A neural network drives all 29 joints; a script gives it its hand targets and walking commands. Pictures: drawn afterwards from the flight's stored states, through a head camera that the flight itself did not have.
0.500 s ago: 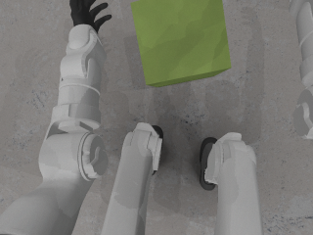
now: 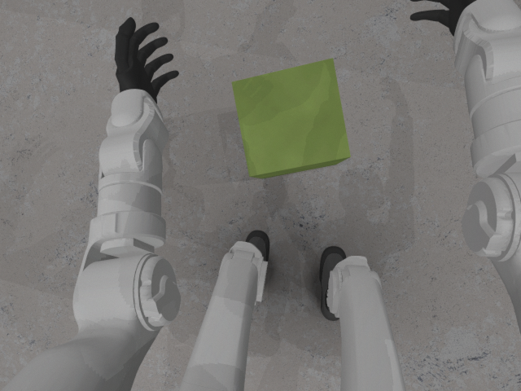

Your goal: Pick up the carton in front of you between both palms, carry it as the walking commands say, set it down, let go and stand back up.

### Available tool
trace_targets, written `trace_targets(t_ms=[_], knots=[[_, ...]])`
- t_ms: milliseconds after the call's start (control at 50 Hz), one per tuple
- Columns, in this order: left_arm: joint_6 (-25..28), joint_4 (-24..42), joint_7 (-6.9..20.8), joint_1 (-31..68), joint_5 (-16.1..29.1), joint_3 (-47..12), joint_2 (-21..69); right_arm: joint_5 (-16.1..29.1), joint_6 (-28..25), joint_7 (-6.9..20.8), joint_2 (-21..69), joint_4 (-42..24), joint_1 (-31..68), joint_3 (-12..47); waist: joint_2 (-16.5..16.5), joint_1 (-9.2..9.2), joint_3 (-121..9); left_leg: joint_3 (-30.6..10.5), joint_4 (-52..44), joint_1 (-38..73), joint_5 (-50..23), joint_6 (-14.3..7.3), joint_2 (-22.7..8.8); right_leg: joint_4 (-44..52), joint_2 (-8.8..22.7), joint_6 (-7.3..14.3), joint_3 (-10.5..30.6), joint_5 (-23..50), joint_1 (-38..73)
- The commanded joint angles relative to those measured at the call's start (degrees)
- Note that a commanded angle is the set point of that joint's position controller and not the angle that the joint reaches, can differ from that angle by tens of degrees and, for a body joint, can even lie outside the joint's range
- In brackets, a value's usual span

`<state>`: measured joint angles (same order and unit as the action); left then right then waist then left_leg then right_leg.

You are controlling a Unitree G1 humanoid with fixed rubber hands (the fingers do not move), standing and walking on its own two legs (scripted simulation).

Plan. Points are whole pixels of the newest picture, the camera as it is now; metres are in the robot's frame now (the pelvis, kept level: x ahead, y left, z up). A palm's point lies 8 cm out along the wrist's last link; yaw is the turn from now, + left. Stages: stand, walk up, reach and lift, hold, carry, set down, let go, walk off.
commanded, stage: set down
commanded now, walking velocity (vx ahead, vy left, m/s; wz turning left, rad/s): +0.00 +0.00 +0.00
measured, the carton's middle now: (291, 129) +0.51 +0.04 -0.48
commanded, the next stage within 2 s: let go in 0.02 s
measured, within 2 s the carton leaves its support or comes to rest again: neither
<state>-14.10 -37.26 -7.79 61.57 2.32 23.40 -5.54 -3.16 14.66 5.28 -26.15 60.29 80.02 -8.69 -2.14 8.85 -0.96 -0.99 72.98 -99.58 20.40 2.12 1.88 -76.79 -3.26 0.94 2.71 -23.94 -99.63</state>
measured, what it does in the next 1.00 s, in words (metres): rises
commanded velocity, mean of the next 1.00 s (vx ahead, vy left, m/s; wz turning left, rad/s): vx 0.00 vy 0.00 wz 0.00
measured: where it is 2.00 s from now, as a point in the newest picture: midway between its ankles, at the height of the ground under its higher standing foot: (291, 286)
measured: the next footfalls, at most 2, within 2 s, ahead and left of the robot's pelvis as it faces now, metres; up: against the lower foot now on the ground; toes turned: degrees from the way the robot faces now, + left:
none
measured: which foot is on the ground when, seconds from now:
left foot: down 0.00-1.00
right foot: down 0.00-1.00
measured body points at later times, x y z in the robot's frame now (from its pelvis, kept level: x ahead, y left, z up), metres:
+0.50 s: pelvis +0.05 +0.02 +0.11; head +0.28 +0.00 +0.50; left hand +0.39 +0.25 +0.01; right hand +0.44 -0.18 +0.00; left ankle +0.09 +0.13 -0.57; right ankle +0.07 -0.10 -0.57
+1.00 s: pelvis +0.10 +0.01 +0.17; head +0.16 +0.00 +0.62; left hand +0.27 +0.24 +0.09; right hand +0.31 -0.22 +0.08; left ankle +0.09 +0.13 -0.57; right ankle +0.07 -0.10 -0.57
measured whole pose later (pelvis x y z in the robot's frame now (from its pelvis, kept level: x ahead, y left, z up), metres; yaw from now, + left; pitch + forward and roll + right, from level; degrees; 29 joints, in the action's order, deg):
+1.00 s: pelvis +0.10 +0.01 +0.17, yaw +0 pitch +5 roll +0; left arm -1.9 -24.0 4.4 -13.1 1.7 1.3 -12.1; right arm -1.5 1.2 1.0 -11.4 28.9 -7.8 -4.3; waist 1.0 2.3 1.2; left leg -3.5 26.2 -17.3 14.1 0.0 1.9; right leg -26.9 -1.4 0.7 2.4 -16.7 -15.4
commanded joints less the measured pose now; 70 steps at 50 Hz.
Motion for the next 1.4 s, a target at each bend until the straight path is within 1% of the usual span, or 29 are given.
trace_targets(t_ms=[0,60,120,180,220,260,320,380,440,500,580,680,740,840,940,1000,1120,1200,1240,1260,1280,1380], knots=[[1.54,5.67,0.64,9.25,-1.54,1.06,-5.23,-1.29,-1.65,0.44,-4.74,-4.87,15.13,-1.82,-8.29,2.41,-56.88,6.80,-7.91,28.13,-19.31,2.28,2.35,9.87,-1.05,-1.38,-0.94,20.85,41.64],[2.29,5.85,1.77,6.62,-3.23,1.40,-4.53,-3.30,-2.41,0.15,-3.42,-5.12,11.67,-3.90,-7.57,1.37,-57.57,6.58,-10.80,31.74,-20.52,2.25,2.28,13.19,-1.06,-1.56,-0.90,22.83,44.65],[3.34,6.80,3.69,0.49,-5.13,1.01,-4.66,-5.15,-3.10,-1.22,-0.77,-7.80,5.05,-5.84,-7.17,0.53,-61.24,6.43,-13.32,36.08,-24.08,1.87,2.36,16.04,-1.17,-1.89,-0.78,28.82,50.48],[4.71,8.51,6.32,-7.19,-6.80,-0.91,-6.00,-6.20,-3.83,-3.88,3.73,-12.93,-3.88,-7.10,-6.94,-0.28,-64.18,6.03,-15.78,39.23,-26.85,1.30,2.46,18.64,-0.95,-2.28,-0.12,36.13,57.41],[5.55,9.82,8.32,-12.57,-7.74,-2.53,-7.33,-6.30,-4.30,-6.13,7.00,-17.45,-10.86,-7.60,-6.16,-0.73,-64.03,5.67,-17.50,41.58,-27.25,0.94,2.44,20.51,-0.78,-2.63,0.36,38.49,60.94],[6.17,11.01,10.12,-16.69,-8.10,-4.10,-8.92,-5.83,-4.84,-7.99,9.33,-22.23,-16.49,-7.43,-4.66,-0.76,-61.28,5.12,-19.56,45.39,-26.83,0.40,2.24,22.97,-0.84,-2.85,0.35,36.15,61.29],[6.98,12.06,12.05,-22.36,-7.41,-6.87,-9.93,-4.91,-5.86,-9.56,10.78,-27.89,-23.29,-6.58,-2.49,-0.95,-54.71,3.93,-22.88,53.46,-25.55,-0.37,1.54,27.50,-1.08,-2.83,-0.42,27.80,58.59],[7.99,11.51,13.35,-29.21,-5.76,-9.81,-9.84,-4.00,-7.10,-9.76,11.52,-30.73,-30.59,-5.27,-1.21,-1.56,-47.52,2.40,-25.85,61.33,-23.57,-0.87,0.78,31.58,-0.93,-2.82,-1.34,19.68,55.61],[9.21,11.04,13.98,-36.42,-4.15,-12.16,-9.71,-3.27,-8.54,-8.91,11.89,-30.97,-38.41,-4.12,-0.47,-2.19,-41.35,0.82,-28.49,67.27,-22.69,-0.91,0.13,34.39,-0.59,-2.61,-1.99,15.20,54.71],[10.51,11.45,13.92,-42.76,-2.55,-14.07,-9.41,-2.65,-10.05,-8.06,11.93,-30.20,-46.04,-3.27,0.42,-2.84,-36.72,-0.56,-30.78,72.26,-23.60,-0.71,-0.52,36.38,-0.40,-2.16,-2.26,13.67,55.79],[12.15,13.57,13.31,-51.20,-1.25,-16.57,-9.41,-1.71,-12.09,-7.21,11.38,-30.01,-56.28,-2.45,2.63,-3.75,-32.27,-1.73,-33.18,79.76,-28.07,-0.15,-1.07,38.94,-0.46,-1.64,-2.31,14.21,58.50],[13.56,17.11,12.08,-61.70,-0.38,-19.28,-9.53,-0.46,-14.44,-6.53,10.59,-31.03,-67.39,-1.11,4.70,-4.13,-27.24,-2.53,-36.37,88.03,-35.56,0.67,-1.29,43.04,-0.55,-1.08,-2.14,17.60,64.54],[14.15,18.53,11.62,-67.10,-0.19,-20.26,-9.70,0.14,-15.48,-6.18,10.29,-32.12,-72.87,-0.13,4.24,-4.66,-23.38,-2.63,-38.71,90.25,-37.20,0.88,-1.06,45.70,-0.41,-1.12,-1.92,20.28,70.64],[14.31,19.31,11.85,-71.47,-0.13,-20.58,-11.12,0.80,-15.73,-5.45,10.47,-34.46,-80.49,1.78,0.64,-6.04,-14.85,-1.42,-44.22,89.26,-30.42,0.18,-0.08,50.04,0.92,-1.65,-1.16,24.00,82.06],[13.17,18.49,12.19,-72.67,-0.52,-20.53,-12.02,1.73,-14.34,-4.30,10.43,-36.55,-87.03,3.29,-0.99,-7.96,-8.22,-0.44,-47.87,91.08,-24.27,-0.63,0.81,53.39,1.66,-2.34,-0.65,25.82,88.30],[12.08,17.90,12.15,-72.90,-1.10,-20.11,-12.44,2.43,-13.08,-3.36,10.37,-38.04,-89.32,4.17,-0.23,-8.34,-4.90,-0.03,-49.15,92.23,-21.85,-0.81,1.18,54.69,1.87,-2.56,-0.68,25.67,90.46],[9.32,17.10,11.89,-73.51,-2.70,-19.13,-12.75,3.26,-10.34,-1.78,9.91,-40.79,-90.36,5.45,2.16,-7.63,0.92,0.50,-50.23,93.40,-18.28,-0.98,1.48,56.19,2.19,-2.46,-0.82,23.28,92.63],[7.76,17.30,11.97,-72.78,-3.51,-18.67,-12.72,3.19,-8.78,-1.42,9.57,-41.93,-89.51,5.65,2.43,-7.45,3.35,0.57,-50.10,94.05,-16.19,-1.17,1.37,56.49,2.35,-2.35,-0.73,20.74,92.54],[7.16,17.65,12.09,-72.43,-3.69,-18.60,-12.67,2.95,-8.13,-1.43,9.41,-42.13,-89.46,5.48,2.04,-7.68,3.97,0.61,-49.98,94.73,-15.62,-1.30,1.25,56.48,2.34,-2.31,-0.75,19.97,92.36],[4.25,21.68,10.79,-70.02,-4.72,-18.42,-14.94,4.12,-9.85,-2.61,9.59,-38.94,-92.79,4.84,2.83,-8.53,0.95,0.92,-48.12,94.28,-14.57,-1.00,2.82,54.49,2.40,-2.01,-0.64,24.30,94.33],[3.45,20.53,10.24,-70.85,-4.34,-19.16,-14.22,3.82,-10.06,-3.13,9.40,-39.50,-92.06,5.52,1.16,-8.81,1.69,0.78,-47.89,93.94,-14.05,-1.18,2.52,54.12,2.36,-2.29,-0.68,25.26,93.51],[1.87,21.26,9.24,-70.88,-3.66,-19.92,-13.06,3.32,-9.67,-3.59,8.69,-40.01,-90.83,5.50,0.61,-8.62,3.02,0.62,-47.80,93.01,-13.55,-1.28,2.10,54.00,2.26,-1.89,-1.13,22.58,93.11]])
